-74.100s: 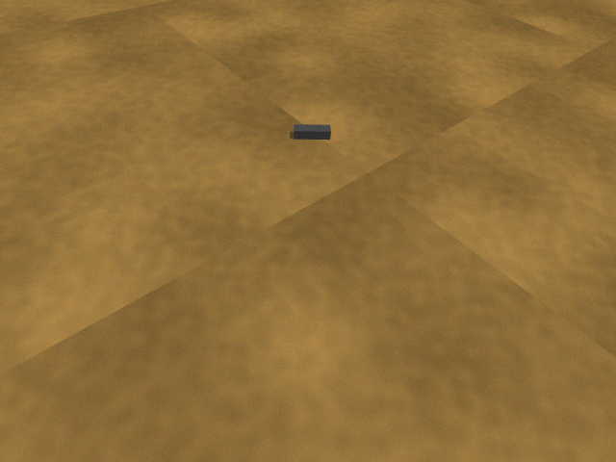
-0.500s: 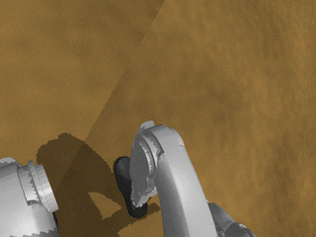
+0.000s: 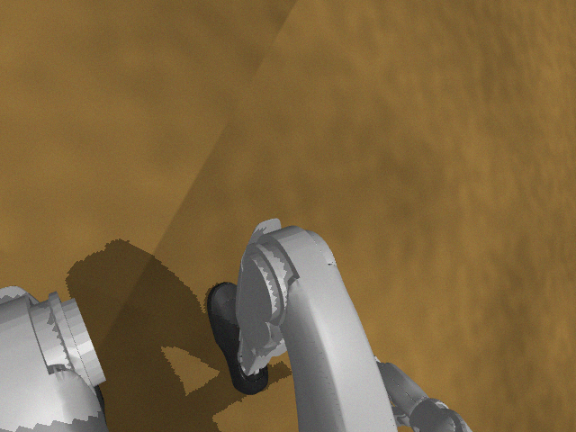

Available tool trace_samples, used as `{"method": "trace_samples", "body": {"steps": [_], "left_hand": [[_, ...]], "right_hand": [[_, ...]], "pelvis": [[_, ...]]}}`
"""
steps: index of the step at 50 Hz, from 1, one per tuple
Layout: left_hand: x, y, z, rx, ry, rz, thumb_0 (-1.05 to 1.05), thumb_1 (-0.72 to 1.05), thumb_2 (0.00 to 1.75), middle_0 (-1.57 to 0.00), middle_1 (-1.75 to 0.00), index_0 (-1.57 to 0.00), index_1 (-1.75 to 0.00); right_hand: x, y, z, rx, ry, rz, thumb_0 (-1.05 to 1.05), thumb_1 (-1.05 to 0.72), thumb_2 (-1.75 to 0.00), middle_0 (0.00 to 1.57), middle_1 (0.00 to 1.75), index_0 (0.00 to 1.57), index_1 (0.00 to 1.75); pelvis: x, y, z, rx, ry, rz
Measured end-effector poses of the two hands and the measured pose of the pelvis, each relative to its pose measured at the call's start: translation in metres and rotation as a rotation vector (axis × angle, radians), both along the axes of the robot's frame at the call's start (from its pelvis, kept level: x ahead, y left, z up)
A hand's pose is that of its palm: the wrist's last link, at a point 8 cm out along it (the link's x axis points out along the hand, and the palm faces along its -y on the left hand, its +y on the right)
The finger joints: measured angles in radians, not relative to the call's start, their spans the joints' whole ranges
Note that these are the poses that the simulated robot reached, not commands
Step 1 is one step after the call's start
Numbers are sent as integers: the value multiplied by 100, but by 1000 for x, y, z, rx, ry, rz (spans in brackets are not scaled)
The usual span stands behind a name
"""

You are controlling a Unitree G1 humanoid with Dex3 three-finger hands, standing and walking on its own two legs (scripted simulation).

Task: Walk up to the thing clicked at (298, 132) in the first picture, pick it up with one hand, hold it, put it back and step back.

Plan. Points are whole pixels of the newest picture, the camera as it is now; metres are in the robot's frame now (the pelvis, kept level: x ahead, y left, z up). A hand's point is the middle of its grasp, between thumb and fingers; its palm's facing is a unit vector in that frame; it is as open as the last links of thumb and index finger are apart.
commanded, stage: open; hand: left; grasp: from above
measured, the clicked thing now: out of the picture +0.43 +0.42 -0.28
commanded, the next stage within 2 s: withdraw in 0.16 s
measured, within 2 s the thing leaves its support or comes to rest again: neither
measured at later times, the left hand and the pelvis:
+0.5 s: hand out of the picture +0.44 +0.43 -0.21, palm faces -0.37 -0.14 -0.92, open 14.1 cm; pelvis +0.00 +0.00 +0.00, yaw +0 degrees
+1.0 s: hand out of the picture +0.41 +0.43 -0.10, palm faces -0.54 -0.19 -0.82, open 14.0 cm; pelvis -0.01 +0.00 +0.04, yaw +4 degrees
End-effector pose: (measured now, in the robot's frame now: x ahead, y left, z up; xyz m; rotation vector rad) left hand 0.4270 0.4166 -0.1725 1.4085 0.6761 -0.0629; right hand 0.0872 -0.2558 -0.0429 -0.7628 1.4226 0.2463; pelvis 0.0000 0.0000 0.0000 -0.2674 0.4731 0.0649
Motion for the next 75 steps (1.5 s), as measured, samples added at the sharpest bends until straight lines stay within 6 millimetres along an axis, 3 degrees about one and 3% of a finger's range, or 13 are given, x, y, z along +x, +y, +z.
{"method": "trace_samples", "body": {"steps": [16,22,27,36,41,45,49,57,61,67,75], "left_hand": [[-2,3,1,7,-15,-17,0,-51,98,-8,-103,-8,-102],[6,7,9,18,-44,-23,0,-51,99,-8,-103,-9,-103],[17,17,39,55,-96,-50,0,-52,100,-9,-103,-9,-103],[9,38,130,115,-66,-13,0,-52,100,-9,-101,-8,-101],[-2,39,151,83,57,-5,0,-52,100,-9,-101,-8,-101],[-7,31,147,-1,110,-45,0,-52,101,-9,-101,-8,-102],[-9,19,132,-69,107,-131,0,-52,101,-9,-101,-9,-102],[0,2,117,-45,-86,-225,0,-52,100,-10,-101,-10,-101],[5,5,121,25,-130,-173,0,-50,98,-12,-99,-11,-99],[6,18,135,107,-61,-69,0,-47,96,-14,-96,-14,-96],[-1,27,130,17,38,19,0,-23,93,-21,-78,-20,-78]], "right_hand": [[-3,1,2,-18,6,8,0,-89,-89,21,30,21,30],[-4,4,3,-15,0,-3,0,-90,-89,21,30,21,30],[-1,5,3,-12,-14,-35,0,-90,-89,21,30,21,30],[24,8,1,43,-87,-112,0,-90,-90,21,30,21,30],[30,8,6,51,-118,-132,0,-90,-90,21,30,20,30],[23,3,11,17,-98,-131,0,-90,-90,21,30,20,30],[12,-5,14,-43,-63,-128,0,-90,-90,21,30,20,30],[-1,-13,7,-95,-23,-144,0,-91,-90,21,30,20,30],[-1,-10,0,-61,-52,-175,0,-91,-90,21,30,20,30],[-3,-2,-9,10,-71,-213,0,-90,-89,21,30,20,30],[-12,1,-4,26,-22,-223,0,-89,-89,21,30,20,30]], "pelvis": [[-2,1,-1,-5,-9,-2],[-2,2,-1,-7,-5,0],[0,3,3,-12,16,6],[-1,5,25,8,72,38],[-9,5,40,24,76,51],[-13,4,46,29,75,55],[-14,3,42,26,62,54],[-13,0,23,24,45,56],[-13,-2,19,34,55,53],[-12,-2,24,46,88,48],[-8,-2,34,47,102,54]]}}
